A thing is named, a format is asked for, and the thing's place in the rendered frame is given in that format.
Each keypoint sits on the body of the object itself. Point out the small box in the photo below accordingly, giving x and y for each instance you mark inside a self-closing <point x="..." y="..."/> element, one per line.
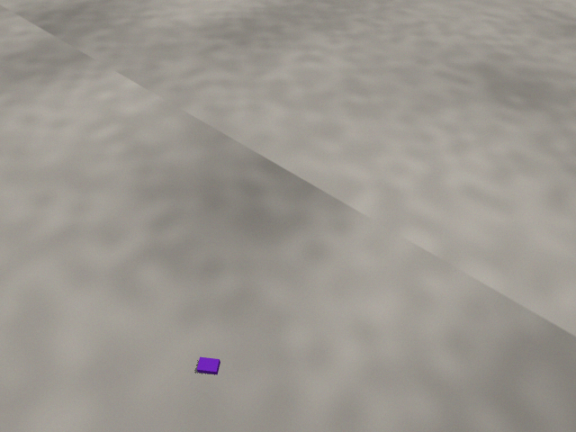
<point x="208" y="365"/>

